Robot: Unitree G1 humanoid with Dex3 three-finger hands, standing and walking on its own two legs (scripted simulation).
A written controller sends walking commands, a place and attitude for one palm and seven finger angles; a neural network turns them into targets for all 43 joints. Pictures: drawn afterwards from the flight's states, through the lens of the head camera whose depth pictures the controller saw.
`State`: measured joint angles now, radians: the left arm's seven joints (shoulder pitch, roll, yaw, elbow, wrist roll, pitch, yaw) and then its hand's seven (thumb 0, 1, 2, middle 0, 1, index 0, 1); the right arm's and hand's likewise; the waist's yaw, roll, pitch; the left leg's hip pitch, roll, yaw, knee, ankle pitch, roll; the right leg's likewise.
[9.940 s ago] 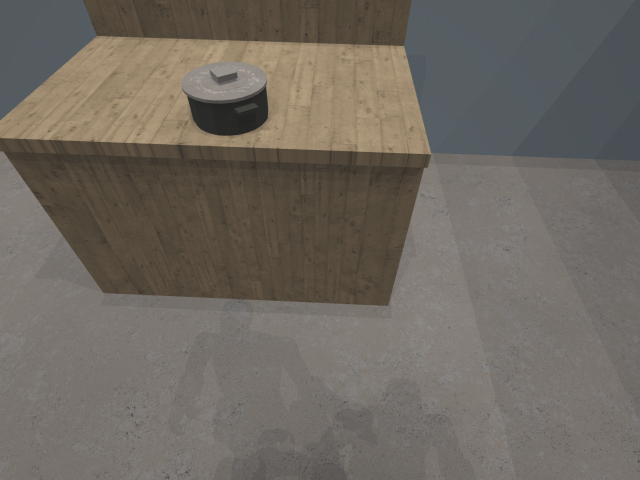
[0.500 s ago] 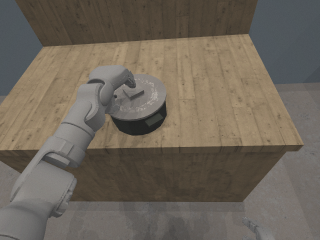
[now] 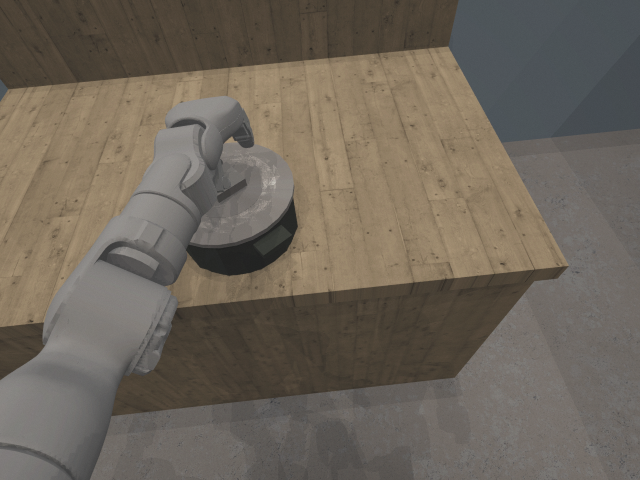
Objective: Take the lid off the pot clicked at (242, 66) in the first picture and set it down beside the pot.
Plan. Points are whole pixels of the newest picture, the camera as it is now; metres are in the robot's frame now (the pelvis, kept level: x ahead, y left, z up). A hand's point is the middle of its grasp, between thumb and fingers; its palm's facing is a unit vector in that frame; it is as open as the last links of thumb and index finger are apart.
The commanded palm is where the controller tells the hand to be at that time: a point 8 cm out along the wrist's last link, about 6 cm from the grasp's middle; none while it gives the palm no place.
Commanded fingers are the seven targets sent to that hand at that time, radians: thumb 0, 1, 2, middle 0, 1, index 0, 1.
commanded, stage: move the open hand above the knob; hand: left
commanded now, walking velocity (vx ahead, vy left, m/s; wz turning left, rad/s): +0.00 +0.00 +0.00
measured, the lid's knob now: (222, 181) +0.53 +0.11 +0.05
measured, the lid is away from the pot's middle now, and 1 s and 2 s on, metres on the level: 0.00 0.00 0.00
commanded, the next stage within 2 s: lower the open fingers around the knob in 0.54 s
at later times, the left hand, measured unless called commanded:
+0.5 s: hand (208, 161) +0.49 +0.10 +0.13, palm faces -0.30 -0.07 -0.95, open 10.1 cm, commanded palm +0.49 +0.11 +0.19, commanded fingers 0.00 -0.30 1.43 -0.83 -0.08 -0.83 -0.08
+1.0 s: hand (208, 173) +0.49 +0.11 +0.11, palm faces -0.34 -0.06 -0.94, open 10.1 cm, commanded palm +0.49 +0.11 +0.16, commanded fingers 0.00 -0.30 1.43 -0.83 -0.08 -0.83 -0.08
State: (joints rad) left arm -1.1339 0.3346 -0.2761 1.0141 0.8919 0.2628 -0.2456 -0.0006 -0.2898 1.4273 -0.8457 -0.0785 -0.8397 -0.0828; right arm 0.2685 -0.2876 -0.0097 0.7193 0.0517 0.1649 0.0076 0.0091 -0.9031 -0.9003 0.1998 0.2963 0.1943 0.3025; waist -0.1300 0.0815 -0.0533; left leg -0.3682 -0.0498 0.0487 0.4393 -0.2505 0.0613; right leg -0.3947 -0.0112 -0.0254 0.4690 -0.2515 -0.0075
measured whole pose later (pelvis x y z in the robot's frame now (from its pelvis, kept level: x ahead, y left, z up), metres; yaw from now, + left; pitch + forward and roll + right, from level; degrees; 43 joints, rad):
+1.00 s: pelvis +0.00 +0.01 +0.00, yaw +0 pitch +10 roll +0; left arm -1.11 0.32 -0.30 1.03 0.89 0.22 -0.23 0.00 -0.29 1.43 -0.85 -0.08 -0.84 -0.08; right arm 0.27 -0.27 -0.01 0.72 0.06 0.17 0.00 0.01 -0.90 -0.90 0.20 0.30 0.19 0.30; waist -0.11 0.07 -0.07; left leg -0.37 -0.05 0.04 0.45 -0.26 0.07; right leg -0.39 -0.02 -0.03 0.46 -0.25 0.00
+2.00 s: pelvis +0.01 +0.00 +0.00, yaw +0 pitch +11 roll +0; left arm -1.05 0.30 -0.30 1.05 0.88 0.24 -0.17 0.00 -0.03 1.06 -0.54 -0.76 -0.58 -0.78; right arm 0.24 -0.27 -0.01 0.73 0.06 0.18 0.00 0.01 -0.90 -0.90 0.20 0.30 0.20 0.30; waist -0.11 0.07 -0.09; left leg -0.39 -0.04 0.05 0.47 -0.27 0.06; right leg -0.41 0.00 -0.03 0.48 -0.26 -0.01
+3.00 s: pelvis +0.01 +0.00 +0.00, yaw +0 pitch +11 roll +0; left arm -1.05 0.29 -0.31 1.04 0.88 0.25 -0.17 -0.02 0.17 0.90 -0.51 -0.89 -0.56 -0.94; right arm 0.25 -0.27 -0.02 0.73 0.06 0.18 0.01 0.01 -0.90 -0.90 0.20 0.30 0.20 0.30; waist -0.11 0.07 -0.09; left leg -0.39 -0.04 0.05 0.47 -0.28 0.06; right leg -0.41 0.00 -0.02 0.47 -0.26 -0.01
